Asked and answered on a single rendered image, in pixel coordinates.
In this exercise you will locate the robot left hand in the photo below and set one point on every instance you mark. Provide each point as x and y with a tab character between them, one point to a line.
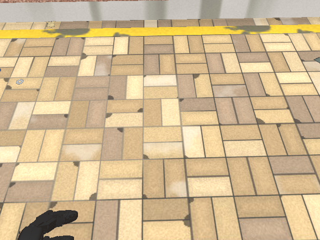
46	222

